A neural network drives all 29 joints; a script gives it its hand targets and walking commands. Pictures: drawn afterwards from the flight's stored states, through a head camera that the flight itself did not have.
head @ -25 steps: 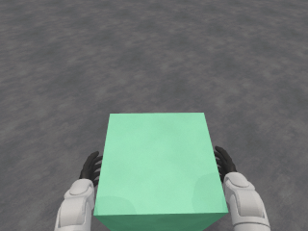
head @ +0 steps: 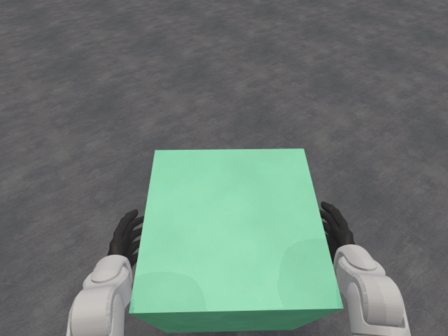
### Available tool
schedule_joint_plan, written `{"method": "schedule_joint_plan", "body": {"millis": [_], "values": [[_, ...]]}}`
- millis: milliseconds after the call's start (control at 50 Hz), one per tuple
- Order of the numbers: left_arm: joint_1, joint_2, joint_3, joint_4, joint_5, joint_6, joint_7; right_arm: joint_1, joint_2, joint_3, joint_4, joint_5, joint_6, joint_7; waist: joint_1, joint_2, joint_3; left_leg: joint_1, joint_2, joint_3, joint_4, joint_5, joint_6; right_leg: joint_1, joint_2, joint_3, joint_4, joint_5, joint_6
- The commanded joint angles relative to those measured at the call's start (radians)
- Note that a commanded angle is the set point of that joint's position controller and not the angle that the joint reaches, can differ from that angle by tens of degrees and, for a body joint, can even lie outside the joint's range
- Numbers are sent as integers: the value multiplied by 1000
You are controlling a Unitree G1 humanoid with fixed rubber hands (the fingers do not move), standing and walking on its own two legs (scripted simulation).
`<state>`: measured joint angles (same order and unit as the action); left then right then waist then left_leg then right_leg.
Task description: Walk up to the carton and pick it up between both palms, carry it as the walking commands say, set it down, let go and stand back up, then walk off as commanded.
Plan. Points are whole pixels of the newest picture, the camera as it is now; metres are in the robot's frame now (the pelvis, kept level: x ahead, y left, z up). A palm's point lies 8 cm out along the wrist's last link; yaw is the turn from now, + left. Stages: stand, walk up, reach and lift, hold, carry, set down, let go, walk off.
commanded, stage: carry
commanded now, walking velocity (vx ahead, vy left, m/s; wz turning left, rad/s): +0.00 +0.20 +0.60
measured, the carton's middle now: (229, 248) +0.30 -0.01 -0.02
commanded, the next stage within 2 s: none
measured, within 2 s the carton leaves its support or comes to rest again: neither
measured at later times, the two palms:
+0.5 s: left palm (25, 294) +0.20 +0.31 +0.05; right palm (256, 238) +0.27 -0.05 +0.06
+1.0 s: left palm out of the picture +0.10 +0.43 +0.07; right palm (163, 239) +0.27 +0.11 +0.06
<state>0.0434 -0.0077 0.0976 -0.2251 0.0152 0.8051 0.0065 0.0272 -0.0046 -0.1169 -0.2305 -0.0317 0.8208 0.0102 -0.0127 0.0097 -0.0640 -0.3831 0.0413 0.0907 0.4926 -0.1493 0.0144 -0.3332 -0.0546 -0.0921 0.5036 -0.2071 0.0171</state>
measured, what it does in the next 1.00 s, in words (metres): steps to the left, turning left: right foot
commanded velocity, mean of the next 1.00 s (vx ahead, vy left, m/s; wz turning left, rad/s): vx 0.00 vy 0.20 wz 0.60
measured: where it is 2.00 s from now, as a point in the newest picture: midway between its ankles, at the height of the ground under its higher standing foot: outside the picture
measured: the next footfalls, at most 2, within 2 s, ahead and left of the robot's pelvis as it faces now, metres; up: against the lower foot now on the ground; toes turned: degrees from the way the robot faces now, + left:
right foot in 0.64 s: +0.02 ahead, -0.01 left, +0.00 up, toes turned +9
left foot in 1.02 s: -0.02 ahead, +0.36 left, +0.00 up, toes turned +34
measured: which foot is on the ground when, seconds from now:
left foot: down 0.00-0.66, up 0.68-1.00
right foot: down 0.00-0.26, up 0.28-0.62, down 0.64-1.00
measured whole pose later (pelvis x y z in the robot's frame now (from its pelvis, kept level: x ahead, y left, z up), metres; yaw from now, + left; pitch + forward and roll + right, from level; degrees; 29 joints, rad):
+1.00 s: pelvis -0.03 +0.17 -0.01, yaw +28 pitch +4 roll +3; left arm 0.05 -0.12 0.19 -0.53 0.03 1.12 0.00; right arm -0.01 0.03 -0.17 -0.50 -0.01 1.15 0.02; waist -0.03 -0.02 -0.02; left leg -0.43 0.05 0.09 0.59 -0.28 -0.04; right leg -0.21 -0.29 -0.24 0.59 -0.39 0.13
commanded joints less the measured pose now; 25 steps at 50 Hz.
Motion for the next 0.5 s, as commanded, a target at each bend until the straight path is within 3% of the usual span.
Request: {"method": "schedule_joint_plan", "body": {"millis": [0, 40, 100, 120, 140, 200, 220, 240, 260, 280, 320, 360, 380, 480], "values": [[-348, -706, -711, -324, -248, 155, -135, -381, 696, 731, -333, 286, 154, 146, 3, -55, -229, 75, 76, -82, -6, -74, -3, 66, -144, 88, -117, -69, -24], [-343, -682, -698, -314, -239, 227, -151, -370, 677, 725, -303, 294, 237, 169, 7, -95, -182, -18, 51, -71, 67, -115, -10, 85, -215, 139, -137, -86, -61], [-396, -706, -687, -318, -248, 286, -167, -435, 700, 713, -282, 319, 301, 200, 21, -196, -111, -115, 5, -23, 308, -262, -30, 23, -376, 228, -195, -93, -146], [-424, -718, -683, -319, -252, 301, -169, -462, 717, 710, -278, 326, 314, 207, 20, -207, -85, -136, 22, -32, 313, -283, -31, 7, -402, 230, -199, -72, -152], [-446, -730, -676, -320, -254, 314, -170, -484, 736, 711, -283, 332, 323, 210, 17, -201, -81, -122, 36, -41, 281, -268, -31, -1, -396, 204, -177, -39, -135], [-467, -758, -666, -330, -258, 342, -170, -481, 788, 697, -285, 333, 340, 209, 10, -189, -173, 45, -13, 7, 102, -161, -23, 7, -339, 79, -20, 164, -49], [-456, -767, -670, -330, -260, 348, -171, -468, 796, 692, -285, 328, 342, 207, 11, -136, -193, 108, -13, -18, 15, -115, -18, -9, -304, 33, 74, 198, -13], [-469, -774, -679, -335, -266, 352, -173, -442, 801, 676, -267, 315, 342, 209, 2, 72, -197, 152, 120, -235, -149, -113, 28, -119, -200, -47, 228, 19, 38], [-529, -781, -689, -362, -275, 356, -179, -441, 812, 667, -255, 301, 340, 206, -10, 327, -173, 240, 269, -487, -196, 125, 126, -321, -47, -101, 437, -388, 64], [-537, -800, -690, -347, -284, 354, -185, -441, 827, 674, -277, 303, 342, 200, -5, 262, -211, 281, 280, -472, -147, 249, 176, -362, -45, 5, 610, -473, 42], [-515, -851, -712, -322, -325, 349, -200, -449, 825, 679, -341, 294, 332, 188, -1, 86, -272, 294, 229, -354, -90, 310, 183, -353, -54, 67, 705, -367, 28], [-531, -875, -718, -325, -339, 340, -201, -456, 829, 674, -360, 286, 323, 181, 4, 66, -291, 306, 167, -273, -77, 302, 174, -333, -46, 61, 638, -276, 34], [-529, -871, -716, -327, -340, 336, -200, -443, 825, 674, -357, 281, 322, 179, 4, 68, -299, 305, 158, -272, -81, 297, 178, -316, -35, 51, 597, -273, 37], [-485, -836, -710, -335, -308, 326, -186, -402, 804, 694, -349, 275, 322, 184, 0, 109, -309, 288, 164, -366, -144, 225, 198, -206, 12, 41, 407, -278, 17]]}}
